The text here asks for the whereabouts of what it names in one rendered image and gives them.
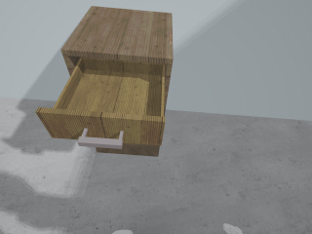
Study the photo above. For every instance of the right robot hand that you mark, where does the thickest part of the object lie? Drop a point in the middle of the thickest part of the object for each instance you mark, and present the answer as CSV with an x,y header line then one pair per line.
x,y
230,229

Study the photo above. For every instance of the drawer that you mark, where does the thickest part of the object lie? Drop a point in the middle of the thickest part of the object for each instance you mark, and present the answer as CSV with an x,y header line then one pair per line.
x,y
107,96

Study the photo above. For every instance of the handle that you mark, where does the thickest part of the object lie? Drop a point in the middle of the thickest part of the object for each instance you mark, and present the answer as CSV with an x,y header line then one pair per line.
x,y
100,142

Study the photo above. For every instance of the cabinet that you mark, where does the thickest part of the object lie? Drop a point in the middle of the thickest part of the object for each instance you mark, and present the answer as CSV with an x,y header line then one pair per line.
x,y
128,35

